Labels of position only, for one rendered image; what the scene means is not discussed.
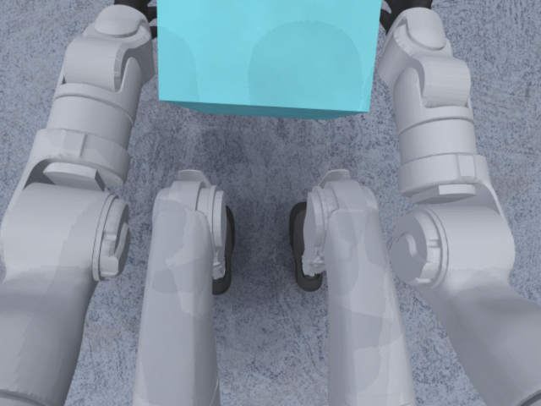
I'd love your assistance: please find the left robot forearm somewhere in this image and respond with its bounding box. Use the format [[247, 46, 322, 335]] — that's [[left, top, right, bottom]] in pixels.
[[0, 4, 155, 268]]

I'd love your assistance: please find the right robot foot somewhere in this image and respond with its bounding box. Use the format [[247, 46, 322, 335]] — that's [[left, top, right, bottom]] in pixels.
[[289, 202, 323, 292]]

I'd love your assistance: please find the left robot thigh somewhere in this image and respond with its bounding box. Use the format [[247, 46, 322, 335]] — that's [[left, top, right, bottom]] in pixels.
[[132, 181, 227, 406]]

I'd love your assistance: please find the right robot upper arm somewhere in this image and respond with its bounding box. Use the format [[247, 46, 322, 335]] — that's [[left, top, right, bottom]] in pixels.
[[389, 206, 541, 406]]

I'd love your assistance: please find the left robot upper arm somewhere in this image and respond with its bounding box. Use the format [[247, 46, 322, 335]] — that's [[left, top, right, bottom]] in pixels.
[[0, 183, 131, 406]]

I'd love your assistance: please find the right robot hand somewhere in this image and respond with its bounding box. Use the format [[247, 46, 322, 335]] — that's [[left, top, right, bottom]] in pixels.
[[380, 0, 433, 36]]

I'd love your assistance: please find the right robot forearm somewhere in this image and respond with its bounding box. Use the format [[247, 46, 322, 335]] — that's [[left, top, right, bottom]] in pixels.
[[377, 8, 515, 265]]

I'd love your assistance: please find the left robot hand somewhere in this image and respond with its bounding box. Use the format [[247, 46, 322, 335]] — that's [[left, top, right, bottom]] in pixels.
[[113, 0, 157, 40]]

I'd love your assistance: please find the carton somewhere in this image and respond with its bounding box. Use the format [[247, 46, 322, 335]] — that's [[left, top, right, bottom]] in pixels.
[[156, 0, 381, 120]]

